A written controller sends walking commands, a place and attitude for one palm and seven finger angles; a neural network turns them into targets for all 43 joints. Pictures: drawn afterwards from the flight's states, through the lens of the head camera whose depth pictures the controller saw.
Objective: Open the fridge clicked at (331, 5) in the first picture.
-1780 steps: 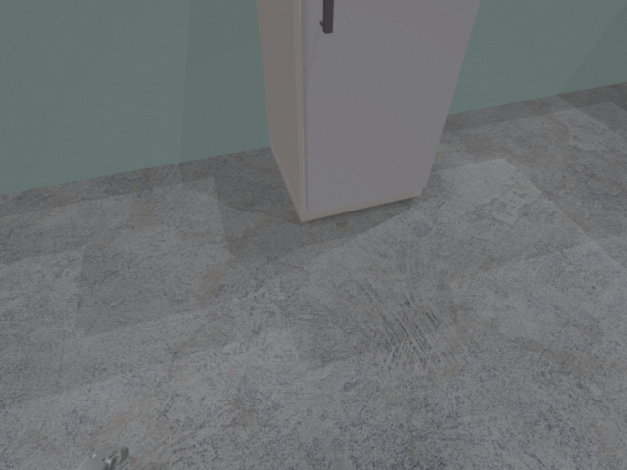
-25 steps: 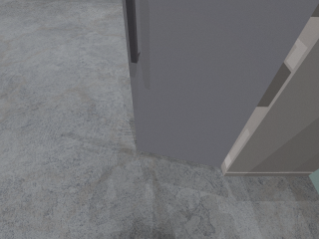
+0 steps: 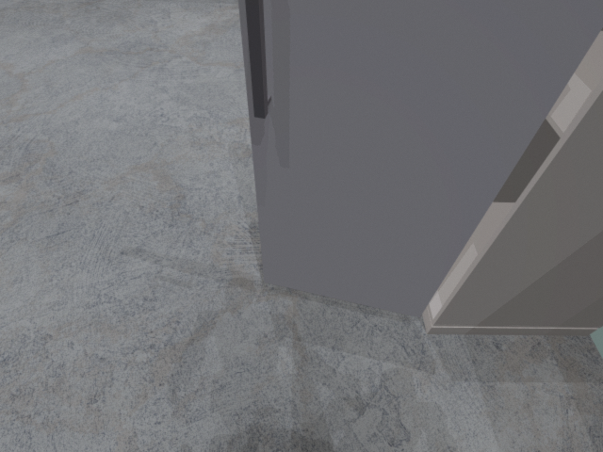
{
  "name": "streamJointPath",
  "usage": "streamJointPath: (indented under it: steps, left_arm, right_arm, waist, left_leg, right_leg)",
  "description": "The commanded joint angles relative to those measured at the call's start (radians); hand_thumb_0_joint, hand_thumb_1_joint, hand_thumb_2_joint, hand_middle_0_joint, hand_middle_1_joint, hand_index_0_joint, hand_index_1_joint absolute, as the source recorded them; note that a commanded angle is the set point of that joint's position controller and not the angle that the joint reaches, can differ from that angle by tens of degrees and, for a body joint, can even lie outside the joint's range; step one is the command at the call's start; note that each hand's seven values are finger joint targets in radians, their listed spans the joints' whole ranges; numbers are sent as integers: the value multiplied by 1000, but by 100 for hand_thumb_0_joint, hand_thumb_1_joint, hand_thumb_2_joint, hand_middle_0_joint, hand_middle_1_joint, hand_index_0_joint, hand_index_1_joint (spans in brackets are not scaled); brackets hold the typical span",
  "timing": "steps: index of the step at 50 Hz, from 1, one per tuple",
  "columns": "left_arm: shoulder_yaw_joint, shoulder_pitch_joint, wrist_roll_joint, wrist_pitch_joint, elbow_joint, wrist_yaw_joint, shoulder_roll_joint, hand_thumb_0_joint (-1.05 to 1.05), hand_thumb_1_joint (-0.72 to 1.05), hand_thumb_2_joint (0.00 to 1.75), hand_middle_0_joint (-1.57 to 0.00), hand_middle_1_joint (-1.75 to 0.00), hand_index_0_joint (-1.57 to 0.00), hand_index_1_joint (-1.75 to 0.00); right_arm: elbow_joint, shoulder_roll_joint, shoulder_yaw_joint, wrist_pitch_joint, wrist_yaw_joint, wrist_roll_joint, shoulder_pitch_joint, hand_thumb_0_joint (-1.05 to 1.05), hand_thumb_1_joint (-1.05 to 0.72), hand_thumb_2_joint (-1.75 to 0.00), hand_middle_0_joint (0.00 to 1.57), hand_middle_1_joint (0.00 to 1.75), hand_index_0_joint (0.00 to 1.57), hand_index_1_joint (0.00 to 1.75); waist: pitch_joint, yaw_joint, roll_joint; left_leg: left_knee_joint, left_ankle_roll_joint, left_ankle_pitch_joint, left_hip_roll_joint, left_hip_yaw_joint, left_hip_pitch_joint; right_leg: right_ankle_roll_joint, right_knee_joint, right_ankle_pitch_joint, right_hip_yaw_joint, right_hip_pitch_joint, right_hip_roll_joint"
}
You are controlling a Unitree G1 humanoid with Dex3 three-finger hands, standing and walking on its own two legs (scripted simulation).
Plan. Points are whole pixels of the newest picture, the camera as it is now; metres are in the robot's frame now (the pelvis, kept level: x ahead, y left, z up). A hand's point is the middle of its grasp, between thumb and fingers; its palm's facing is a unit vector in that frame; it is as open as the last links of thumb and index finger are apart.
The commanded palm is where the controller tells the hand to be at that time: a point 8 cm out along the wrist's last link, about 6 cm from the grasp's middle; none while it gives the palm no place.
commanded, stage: look to check the result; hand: left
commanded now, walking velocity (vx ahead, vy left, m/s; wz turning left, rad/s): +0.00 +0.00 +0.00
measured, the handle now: (259, 17) +0.72 +0.11 +0.23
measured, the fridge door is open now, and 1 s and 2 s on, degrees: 76 76 76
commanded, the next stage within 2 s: stand and wait in 0.02 s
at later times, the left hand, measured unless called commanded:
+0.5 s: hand out of the picture +0.07 +0.24 -0.16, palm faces -0.05 -0.94 -0.32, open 7.4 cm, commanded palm none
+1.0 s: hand out of the picture +0.07 +0.23 -0.16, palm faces -0.05 -0.94 -0.33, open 7.4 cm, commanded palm none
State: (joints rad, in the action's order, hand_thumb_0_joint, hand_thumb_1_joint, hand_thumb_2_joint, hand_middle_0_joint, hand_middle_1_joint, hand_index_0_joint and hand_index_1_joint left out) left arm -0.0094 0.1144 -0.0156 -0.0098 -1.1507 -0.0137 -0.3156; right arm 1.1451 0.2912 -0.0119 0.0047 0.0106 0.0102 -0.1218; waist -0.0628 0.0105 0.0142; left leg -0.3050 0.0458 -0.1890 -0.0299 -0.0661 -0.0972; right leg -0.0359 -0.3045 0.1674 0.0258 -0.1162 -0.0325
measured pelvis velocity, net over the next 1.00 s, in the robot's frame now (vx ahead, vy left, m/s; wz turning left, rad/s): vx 0.00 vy -0.01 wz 0.00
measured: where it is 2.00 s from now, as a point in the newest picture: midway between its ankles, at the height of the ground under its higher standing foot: outside the picture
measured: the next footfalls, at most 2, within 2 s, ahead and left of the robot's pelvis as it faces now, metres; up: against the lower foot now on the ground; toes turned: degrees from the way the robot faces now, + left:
none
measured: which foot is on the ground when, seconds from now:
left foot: down 0.00-1.00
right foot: down 0.00-1.00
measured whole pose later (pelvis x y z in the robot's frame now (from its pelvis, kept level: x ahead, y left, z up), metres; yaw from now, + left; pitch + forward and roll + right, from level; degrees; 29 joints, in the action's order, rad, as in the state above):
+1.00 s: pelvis +0.00 -0.01 +0.00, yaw +0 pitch -1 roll +0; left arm -0.01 0.10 -0.01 -0.01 -1.15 -0.01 -0.33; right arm 1.15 0.32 -0.01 0.00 0.01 0.01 -0.11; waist -0.06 0.02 0.01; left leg -0.27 0.03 -0.17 -0.01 -0.06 -0.08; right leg -0.02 -0.28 0.15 0.02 -0.10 -0.02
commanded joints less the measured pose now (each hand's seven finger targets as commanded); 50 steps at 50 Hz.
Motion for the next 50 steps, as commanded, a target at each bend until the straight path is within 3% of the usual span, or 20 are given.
streamJointPath:
  steps: [1,20,23,25,27,37,40,44,50]
  left_arm:
    - [36,-23,-2,-22,47,-9,-188,0,90,90,-20,-30,-20,-30]
    - [38,-35,-2,-26,56,-8,-209,0,90,90,-20,-30,-20,-30]
    - [37,-37,0,-24,53,-7,-207,0,90,90,-20,-30,-20,-30]
    - [38,-33,-2,-25,54,-7,-211,0,90,90,-20,-30,-20,-30]
    - [37,-38,0,-24,52,-6,-210,0,90,90,-20,-30,-20,-30]
    - [37,-36,0,-24,50,-6,-211,0,90,90,-20,-30,-20,-30]
    - [38,-32,-1,-27,51,-7,-214,0,90,90,-20,-30,-20,-30]
    - [37,-38,1,-25,51,-7,-211,0,90,90,-20,-30,-20,-30]
    - [38,-36,-1,-26,54,-7,-213,0,90,90,-20,-30,-20,-30]
  right_arm:
    - [-43,198,-31,19,10,3,11,0,-90,-90,20,30,20,30]
    - [-49,219,-31,21,9,2,16,0,-90,-90,20,30,20,30]
    - [-46,219,-29,21,9,4,21,0,-90,-90,20,30,20,30]
    - [-47,219,-30,20,9,1,17,0,-90,-90,20,30,20,30]
    - [-43,221,-30,20,10,4,18,0,-90,-90,20,30,20,30]
    - [-40,219,-29,20,10,3,22,0,-90,-90,20,30,20,30]
    - [-44,224,-30,19,10,2,15,0,-90,-90,20,30,20,30]
    - [-40,224,-30,20,10,4,23,0,-90,-90,20,30,20,30]
    - [-43,225,-30,19,9,3,19,0,-90,-90,20,30,20,30]
  waist:
    - [80,0,-13]
    - [100,0,-2]
    - [81,-1,-22]
    - [91,-1,7]
    - [89,0,-18]
    - [83,1,-20]
    - [102,1,14]
    - [83,2,-25]
    - [90,1,1]
  left_leg:
    - [52,-14,182,161,121,36]
    - [58,-16,206,163,124,50]
    - [66,-18,188,163,124,39]
    - [63,-17,183,164,124,43]
    - [66,-18,176,162,125,42]
    - [66,-19,167,162,122,43]
    - [61,-18,172,164,124,51]
    - [64,-21,185,164,119,48]
    - [64,-21,166,164,121,46]
  right_leg:
    - [63,29,-142,61,-3,-90]
    - [65,40,-168,65,18,-94]
    - [65,42,-149,65,10,-93]
    - [65,47,-149,63,14,-93]
    - [66,46,-145,68,13,-94]
    - [66,52,-143,72,7,-94]
    - [67,54,-154,72,14,-93]
    - [68,50,-168,74,10,-95]
    - [68,58,-150,74,12,-93]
